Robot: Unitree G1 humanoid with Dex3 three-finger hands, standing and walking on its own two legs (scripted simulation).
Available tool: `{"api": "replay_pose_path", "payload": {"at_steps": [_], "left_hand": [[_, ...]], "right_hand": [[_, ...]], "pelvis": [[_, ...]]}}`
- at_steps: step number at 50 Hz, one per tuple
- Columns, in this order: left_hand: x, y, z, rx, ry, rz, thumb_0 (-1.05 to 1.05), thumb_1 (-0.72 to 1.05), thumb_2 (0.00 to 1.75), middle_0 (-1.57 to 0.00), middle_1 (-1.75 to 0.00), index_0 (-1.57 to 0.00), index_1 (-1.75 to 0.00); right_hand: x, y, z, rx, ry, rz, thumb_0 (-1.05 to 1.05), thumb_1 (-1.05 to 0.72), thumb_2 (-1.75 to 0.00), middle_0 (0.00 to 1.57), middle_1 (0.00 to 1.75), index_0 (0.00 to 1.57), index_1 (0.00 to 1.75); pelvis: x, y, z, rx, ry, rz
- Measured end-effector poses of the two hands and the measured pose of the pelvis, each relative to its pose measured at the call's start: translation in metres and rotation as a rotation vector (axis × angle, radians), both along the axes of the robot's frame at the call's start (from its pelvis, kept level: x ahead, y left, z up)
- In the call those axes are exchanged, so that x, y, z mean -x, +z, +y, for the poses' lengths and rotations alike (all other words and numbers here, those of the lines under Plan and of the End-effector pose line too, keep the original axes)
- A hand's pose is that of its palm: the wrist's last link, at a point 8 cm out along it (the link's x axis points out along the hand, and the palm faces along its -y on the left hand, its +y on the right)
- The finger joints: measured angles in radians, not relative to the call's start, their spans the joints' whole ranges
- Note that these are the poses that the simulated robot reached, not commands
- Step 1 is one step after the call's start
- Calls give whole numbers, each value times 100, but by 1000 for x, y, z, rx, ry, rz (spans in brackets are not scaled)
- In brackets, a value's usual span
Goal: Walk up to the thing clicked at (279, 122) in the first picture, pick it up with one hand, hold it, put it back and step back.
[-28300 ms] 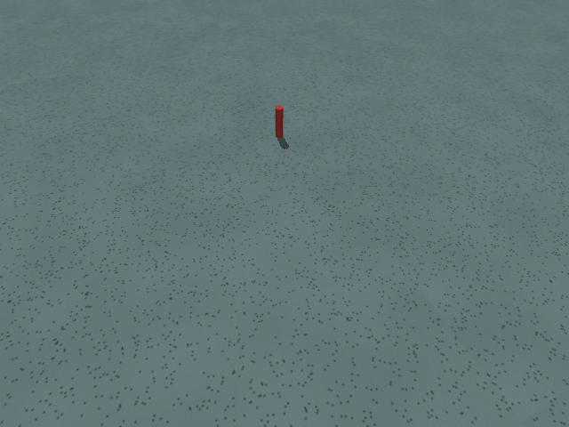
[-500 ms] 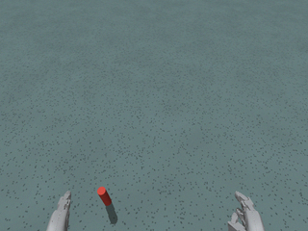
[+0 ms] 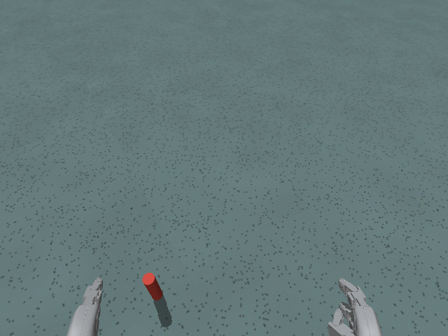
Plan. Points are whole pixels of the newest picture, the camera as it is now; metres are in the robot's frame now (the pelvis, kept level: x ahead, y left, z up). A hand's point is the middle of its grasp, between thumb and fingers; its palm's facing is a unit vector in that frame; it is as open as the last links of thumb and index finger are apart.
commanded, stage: home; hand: left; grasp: from the side
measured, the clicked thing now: (153, 287) +0.42 +0.27 -0.63
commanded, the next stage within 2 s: stand in 0.16 s
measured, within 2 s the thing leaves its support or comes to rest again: neither
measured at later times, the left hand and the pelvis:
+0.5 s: hand (122, 332) +0.17 +0.18 -0.06, palm faces +0.10 -0.96 -0.28, open 14.8 cm; pelvis +0.00 +0.00 +0.00, yaw +0 degrees
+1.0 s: hand out of the picture +0.07 +0.25 -0.11, palm faces -0.02 -0.93 -0.36, open 7.5 cm; pelvis +0.00 +0.01 +0.04, yaw +0 degrees
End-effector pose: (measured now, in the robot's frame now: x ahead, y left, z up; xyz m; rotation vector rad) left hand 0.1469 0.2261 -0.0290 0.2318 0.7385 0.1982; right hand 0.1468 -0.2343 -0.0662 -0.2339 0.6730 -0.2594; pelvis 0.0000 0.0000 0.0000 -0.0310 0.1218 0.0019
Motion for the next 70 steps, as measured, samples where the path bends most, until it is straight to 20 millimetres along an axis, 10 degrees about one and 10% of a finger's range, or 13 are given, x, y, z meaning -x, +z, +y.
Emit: {"api": "replay_pose_path", "payload": {"at_steps": [19, 35, 48, 70], "left_hand": [[0, 1, 0, -3, 0, -6, -1, -49, 12, -10, -12, -10, -11], [3, -17, 10, -51, -97, 23, 0, 49, 81, -20, -29, -20, -29], [71, -47, 66, -68, -4, 357, 1, 87, 90, -21, -30, -20, -30], [120, -39, 80, -46, 61, 513, 1, 90, 90, -21, -30, -20, -30]], "right_hand": [[1, 0, -1, 5, -1, 2, 1, -90, -90, 21, 30, 20, 30], [10, -14, -11, 41, 125, 170, 1, -90, -90, 21, 30, 20, 30], [69, -11, -48, 26, 33, 467, 1, -90, -90, 20, 30, 20, 30], [99, -6, -29, -33, 7, 560, 0, -90, -90, 21, 30, 20, 30]], "pelvis": [[0, 0, 0, 0, -1, -1], [9, 5, -3, -21, 5, -62], [2, 31, 5, -31, 4, -134], [17, 55, 15, -29, 9, -199]]}}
